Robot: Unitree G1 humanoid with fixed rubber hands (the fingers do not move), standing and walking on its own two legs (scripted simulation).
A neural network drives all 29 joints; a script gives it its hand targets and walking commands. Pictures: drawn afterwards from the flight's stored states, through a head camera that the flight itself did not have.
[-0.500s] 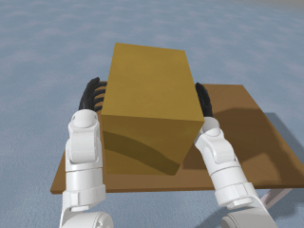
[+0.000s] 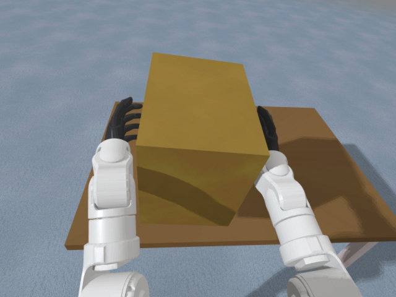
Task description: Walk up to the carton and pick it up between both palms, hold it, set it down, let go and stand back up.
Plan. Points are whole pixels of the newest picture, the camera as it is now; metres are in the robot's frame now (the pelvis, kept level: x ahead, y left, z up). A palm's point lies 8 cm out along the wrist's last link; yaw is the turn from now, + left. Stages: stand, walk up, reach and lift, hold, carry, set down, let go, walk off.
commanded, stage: hold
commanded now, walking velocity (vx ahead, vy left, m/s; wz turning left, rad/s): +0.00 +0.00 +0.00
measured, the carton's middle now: (192, 142) +0.40 +0.01 +0.14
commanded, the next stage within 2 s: none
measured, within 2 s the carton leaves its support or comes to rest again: neither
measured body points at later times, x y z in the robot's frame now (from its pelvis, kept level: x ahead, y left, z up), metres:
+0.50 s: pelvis +0.00 +0.00 +0.00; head -0.03 +0.03 +0.45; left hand +0.37 +0.15 +0.18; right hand +0.37 -0.14 +0.17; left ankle +0.05 +0.12 -0.75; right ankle +0.00 -0.11 -0.75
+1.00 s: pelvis +0.00 +0.00 +0.00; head -0.02 +0.02 +0.45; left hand +0.37 +0.14 +0.18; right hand +0.37 -0.14 +0.16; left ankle +0.05 +0.12 -0.75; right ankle +0.00 -0.11 -0.75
